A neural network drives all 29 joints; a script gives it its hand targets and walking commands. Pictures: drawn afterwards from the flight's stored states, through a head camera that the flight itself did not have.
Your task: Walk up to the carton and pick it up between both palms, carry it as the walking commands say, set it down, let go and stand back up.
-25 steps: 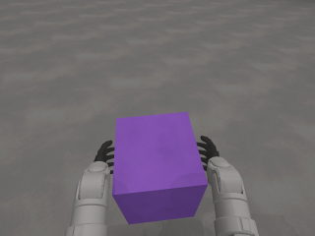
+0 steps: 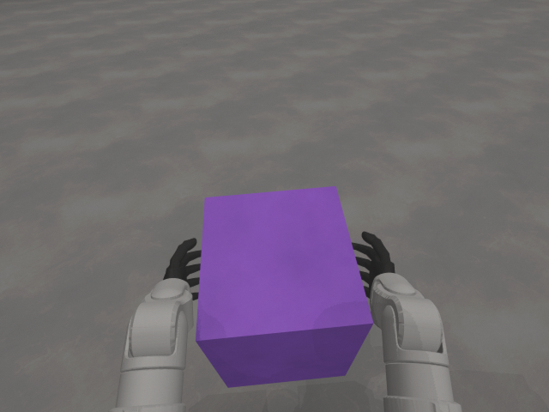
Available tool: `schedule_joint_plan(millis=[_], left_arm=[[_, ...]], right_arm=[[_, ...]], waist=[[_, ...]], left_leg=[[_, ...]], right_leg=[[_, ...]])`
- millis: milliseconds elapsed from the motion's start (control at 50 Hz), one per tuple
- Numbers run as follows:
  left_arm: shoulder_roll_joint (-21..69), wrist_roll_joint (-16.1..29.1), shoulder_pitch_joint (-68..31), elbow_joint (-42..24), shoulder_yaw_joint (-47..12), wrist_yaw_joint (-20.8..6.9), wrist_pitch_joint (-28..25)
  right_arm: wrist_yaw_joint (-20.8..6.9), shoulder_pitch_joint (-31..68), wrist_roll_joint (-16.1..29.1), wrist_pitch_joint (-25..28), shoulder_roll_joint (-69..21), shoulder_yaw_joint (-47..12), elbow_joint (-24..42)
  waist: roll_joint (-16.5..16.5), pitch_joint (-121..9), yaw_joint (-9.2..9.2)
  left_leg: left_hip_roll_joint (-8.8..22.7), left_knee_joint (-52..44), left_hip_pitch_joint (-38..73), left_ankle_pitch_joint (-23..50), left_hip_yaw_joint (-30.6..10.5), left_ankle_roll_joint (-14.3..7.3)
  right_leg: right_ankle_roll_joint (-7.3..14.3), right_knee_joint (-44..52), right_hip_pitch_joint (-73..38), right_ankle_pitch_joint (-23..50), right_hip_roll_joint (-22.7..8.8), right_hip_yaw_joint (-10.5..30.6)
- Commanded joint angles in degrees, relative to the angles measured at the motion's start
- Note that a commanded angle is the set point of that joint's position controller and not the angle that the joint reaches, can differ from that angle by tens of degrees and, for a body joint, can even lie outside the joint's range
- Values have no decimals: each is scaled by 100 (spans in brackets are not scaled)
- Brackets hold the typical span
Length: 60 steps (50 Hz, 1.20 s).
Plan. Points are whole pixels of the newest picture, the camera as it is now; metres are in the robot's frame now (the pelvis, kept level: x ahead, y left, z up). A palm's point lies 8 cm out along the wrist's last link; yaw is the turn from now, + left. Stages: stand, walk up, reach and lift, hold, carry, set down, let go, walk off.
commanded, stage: carry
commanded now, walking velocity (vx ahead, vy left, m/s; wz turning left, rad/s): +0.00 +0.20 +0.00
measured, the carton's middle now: (279, 292) +0.31 +0.00 +0.01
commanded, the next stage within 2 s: none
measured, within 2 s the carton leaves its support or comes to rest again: neither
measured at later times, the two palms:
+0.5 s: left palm (95, 316) +0.23 +0.23 +0.09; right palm (323, 314) +0.22 -0.06 +0.09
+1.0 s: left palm out of the picture +0.18 +0.38 +0.09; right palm (201, 366) +0.17 +0.09 +0.09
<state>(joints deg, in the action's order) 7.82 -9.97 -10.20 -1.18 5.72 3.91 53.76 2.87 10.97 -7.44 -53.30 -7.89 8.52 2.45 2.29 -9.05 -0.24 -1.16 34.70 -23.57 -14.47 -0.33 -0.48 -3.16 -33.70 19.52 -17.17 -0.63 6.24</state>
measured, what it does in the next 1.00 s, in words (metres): steps to the left: right foot, then left foot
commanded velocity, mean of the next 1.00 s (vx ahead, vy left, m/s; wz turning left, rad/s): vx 0.00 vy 0.19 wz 0.00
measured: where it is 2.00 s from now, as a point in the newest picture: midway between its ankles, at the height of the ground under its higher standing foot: outside the picture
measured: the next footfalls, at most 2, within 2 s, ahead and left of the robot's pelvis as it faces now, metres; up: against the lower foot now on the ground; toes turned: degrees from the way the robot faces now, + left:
right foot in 0.28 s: +0.03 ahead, -0.08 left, +0.00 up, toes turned -8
left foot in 0.54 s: +0.02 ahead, +0.27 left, +0.00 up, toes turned +3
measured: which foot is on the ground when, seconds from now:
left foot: down 0.00-0.28, up 0.30-0.52, down 0.54-0.80, up 0.82-1.00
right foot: down 0.00-0.10, up 0.12-0.26, down 0.28-0.56, up 0.58-0.78, down 0.80-1.00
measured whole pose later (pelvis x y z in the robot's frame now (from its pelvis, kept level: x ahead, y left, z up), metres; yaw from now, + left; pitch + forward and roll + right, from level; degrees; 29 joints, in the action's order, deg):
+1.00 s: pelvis -0.09 +0.25 +0.01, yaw -1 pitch +5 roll +2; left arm 7.8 -7.5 -9.4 -17.5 3.3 5.5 71.6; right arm 6.4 9.8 -4.6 -71.6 -7.7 6.9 20.1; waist 1.4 -6.0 -0.7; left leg 1.9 51.7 -31.4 -20.6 1.8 2.5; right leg -2.7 -30.0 23.3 -11.1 -9.5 -5.7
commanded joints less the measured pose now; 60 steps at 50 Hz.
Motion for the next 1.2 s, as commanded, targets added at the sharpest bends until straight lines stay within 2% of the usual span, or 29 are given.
schedule_joint_plan(millis=[0, 40, 60, 120, 200, 220, 240, 260, 280, 340, 460, 500, 520, 540, 560, 600, 680, 720, 740, 760, 780, 800, 860, 980, 1020, 1060, 1080, 1100, 1180], left_arm=[[4988, 2200, -2806, -1366, -3880, -1272, 540], [5041, 2345, -2918, -1739, -3948, -1248, 847], [4983, 2395, -2969, -1838, -3951, -1262, 988], [5178, 2741, -3193, -1992, -4031, -1335, 1279], [5174, 2921, -3019, -2269, -4012, -1382, 1539], [5192, 2902, -3036, -2235, -3976, -1371, 1582], [5034, 2842, -2813, -2132, -3879, -1373, 1619], [5015, 2778, -2861, -2027, -3814, -1374, 1640], [5098, 2802, -2985, -2117, -3920, -1367, 1654], [5289, 2735, -3157, -2319, -3880, -1338, 1649], [5181, 2523, -2487, -2082, -3664, -1251, 1747], [5094, 2375, -2233, -1887, -3621, -1242, 1766], [5016, 2350, -2318, -1896, -3645, -1249, 1775], [5099, 2403, -2543, -1973, -3770, -1241, 1760], [5261, 2615, -3036, -2232, -3970, -1256, 1755], [5366, 2924, -3342, -2307, -4062, -1370, 1710], [5451, 3089, -3325, -2667, -4245, -1344, 1672], [5414, 3053, -3135, -2648, -4172, -1359, 1685], [5288, 2965, -2871, -2512, -4053, -1378, 1709], [5177, 2869, -2766, -2304, -3918, -1405, 1699], [5237, 2820, -2602, -2180, -3897, -1406, 1697], [5383, 2904, -2912, -2295, -4021, -1437, 1656], [5530, 2884, -2989, -2405, -3936, -1444, 1572], [5205, 2592, -2254, -2218, -3621, -1357, 1594], [5077, 2371, -1975, -1947, -3571, -1305, 1674], [5061, 2285, -2119, -1853, -3668, -1282, 1699], [5164, 2345, -2302, -1862, -3791, -1265, 1696], [5281, 2501, -2603, -2125, -3965, -1231, 1660], [5555, 2968, -3664, -2648, -4388, -1290, 1601]], right_arm=[[-1247, 2982, 2249, -741, -5203, -4513, 1238], [-1230, 2747, 2369, -998, -5185, -4473, 1327], [-1203, 2680, 2408, -1127, -5180, -4412, 1352], [-1121, 2608, 2312, -1392, -5202, -4271, 1499], [-1065, 2419, 2298, -1631, -5304, -4229, 1670], [-1084, 2336, 2287, -1703, -5287, -4181, 1586], [-1100, 2343, 2303, -1743, -5255, -4228, 1657], [-1135, 2370, 2282, -1778, -5232, -4242, 1569], [-1163, 2613, 2337, -1799, -5241, -4250, 1679], [-1249, 3044, 2651, -1808, -5380, -4353, 1880], [-1217, 2849, 2726, -1915, -5447, -4464, 1871], [-1248, 2574, 2620, -1930, -5369, -4395, 1618], [-1252, 2538, 2560, -1905, -5308, -4363, 1587], [-1269, 2538, 2571, -1897, -5292, -4371, 1639], [-1264, 2811, 2589, -1849, -5390, -4323, 1733], [-1229, 2646, 2445, -1805, -5478, -4193, 1715], [-1157, 2534, 2394, -1742, -5563, -4171, 2000], [-1135, 2150, 2296, -1747, -5473, -4089, 1851], [-1110, 1995, 2287, -1777, -5475, -4117, 1715], [-1112, 2129, 2288, -1820, -5503, -4192, 1715], [-1146, 2199, 2293, -1808, -5398, -4248, 1731], [-1161, 2594, 2314, -1800, -5384, -4296, 1863], [-1185, 2899, 2564, -1715, -5505, -4470, 2067], [-1122, 2763, 2713, -1819, -5449, -4632, 2174], [-1163, 2334, 2576, -1881, -5358, -4522, 1761], [-1254, 2254, 2499, -1878, -5207, -4344, 1514], [-1287, 2366, 2553, -1856, -5240, -4299, 1538], [-1324, 2372, 2601, -1834, -5279, -4284, 1632], [-1327, 2570, 2430, -1713, -5406, -4042, 1676]], waist=[[-1003, -1414, 37], [545, -1569, 40], [831, -1600, 23], [383, -1303, 31], [284, -1438, 129], [-28, -1545, 157], [-1088, -1531, 162], [-1484, -1311, 87], [-1037, -1389, 78], [-875, -1100, 45], [-1579, -1376, 64], [-729, -1525, 23], [530, -1446, 3], [1422, -1288, -7], [1430, -1475, -42], [762, -1023, -35], [936, -1542, 49], [542, -1766, 143], [-275, -1745, 187], [-1713, -1561, 120], [-1307, -1403, 70], [-1152, -1381, 125], [-902, -1127, 82], [-2248, -1371, 119], [-1496, -1399, 53], [711, -1337, 1], [1404, -1200, 28], [1210, -1253, -6], [1406, -1010, 8]], left_leg=[[410, -598, 765, 328, -22, -104], [1350, -887, 1682, 2393, -1076, -578], [1803, -1128, 1637, 2604, -1326, -939], [1472, -1325, 1020, 1824, -934, -949], [918, -655, 120, 1321, -195, -549], [685, -280, -399, 869, 8, -319], [327, 666, -1135, -53, 259, -94], [312, 1866, -1607, -1232, 195, 89], [586, 2364, -1389, -1097, -349, -34], [572, 1869, -1244, -502, -198, 164], [31, -745, 85, -328, 820, 154], [589, -1431, 1228, 437, 299, 17], [1480, -1446, 1715, 2030, -734, -289], [1973, -1089, 2039, 3742, -1157, -700], [1867, -933, 1513, 3515, -841, -971], [1507, -1069, 1025, 2759, -556, -895], [1233, -514, 1371, 2796, -8, -751], [1012, -60, 742, 2242, 52, -563], [722, 365, -180, 1142, 122, -274], [294, 1523, -1465, -1197, 347, 28], [434, 2535, -1620, -1538, -137, 17], [546, 2717, -1586, -1214, -470, -17], [461, 2468, -1415, -524, -85, 235], [132, 96, -194, -593, 762, 373], [181, -1291, 642, 334, 844, 352], [1701, -1469, 1699, 2316, -833, -61], [2078, -1263, 1600, 3360, -1198, -356], [2034, -1184, 1359, 3146, -854, -615], [1487, -1255, 1050, 2187, -291, -428]], right_leg=[[517, 165, 90, 2126, -1240, 565], [49, -1095, 1170, 490, -325, -432], [-3, -1529, 1297, -1122, -51, -837], [242, -1419, 995, -1459, -149, -1051], [374, 279, -451, 367, -395, -994], [600, 652, -1046, 429, -836, -339], [962, 1188, -1503, 988, -2060, 1132], [1442, 1437, -1302, 1695, -3072, 2019], [1603, 1444, -1049, 1303, -2974, 1704], [1104, 1525, -622, 656, -2158, 561], [684, 577, -755, 1640, -1420, -697], [183, -240, -97, 1170, -1080, -1058], [-179, -870, 856, 78, -736, -1278], [-244, -1733, 1728, -1569, -250, -1543], [-87, -2233, 1459, -1937, -427, -1262], [75, -2478, 1379, -1662, -321, -1278], [204, -770, 699, -428, -183, -1472], [317, 710, -583, 553, -501, -1136], [479, 1189, -1442, 776, -1363, 16], [1076, 1308, -1984, 2335, -2935, 1737], [1451, 1280, -1623, 2367, -3287, 1870], [1594, 1246, -1558, 2078, -3007, 1313], [1052, 1315, -1015, 1658, -2050, 127], [767, 898, -1100, 1822, -1568, -849], [381, 267, -802, 1334, -1194, -1317], [-243, -759, 747, -493, -787, -1433], [-261, -1413, 1147, -1561, -483, -1369], [-101, -1810, 1167, -1785, -564, -1115], [9, -1937, 1039, -1046, -487, -1129]])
